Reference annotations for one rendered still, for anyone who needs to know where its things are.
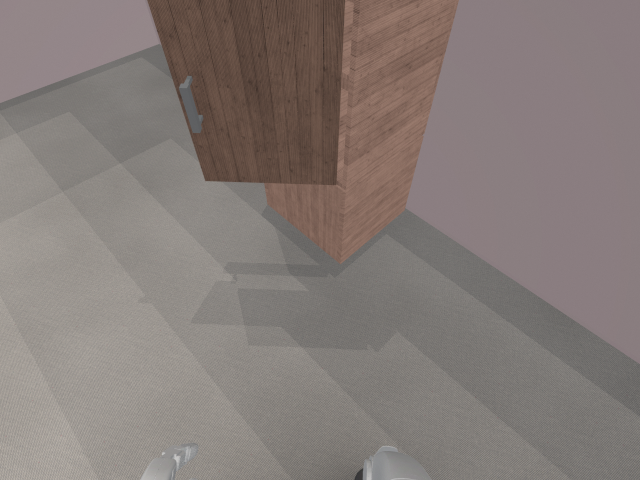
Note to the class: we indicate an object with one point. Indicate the robot right shin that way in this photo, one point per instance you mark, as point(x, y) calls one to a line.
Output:
point(387, 448)

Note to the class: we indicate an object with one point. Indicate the right robot thigh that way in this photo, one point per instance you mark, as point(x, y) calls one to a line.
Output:
point(390, 465)

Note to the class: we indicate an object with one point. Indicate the left robot hand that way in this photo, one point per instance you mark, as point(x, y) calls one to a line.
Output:
point(172, 459)

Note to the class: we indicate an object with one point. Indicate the handle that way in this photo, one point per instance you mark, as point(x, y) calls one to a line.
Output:
point(189, 104)

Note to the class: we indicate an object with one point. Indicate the cupboard door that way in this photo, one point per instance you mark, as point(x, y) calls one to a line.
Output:
point(267, 80)

